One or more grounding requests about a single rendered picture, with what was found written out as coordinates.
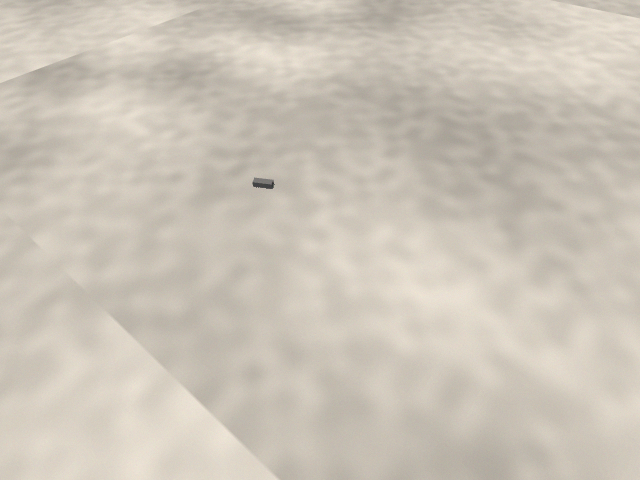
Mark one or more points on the small box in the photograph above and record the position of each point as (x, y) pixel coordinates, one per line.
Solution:
(263, 183)

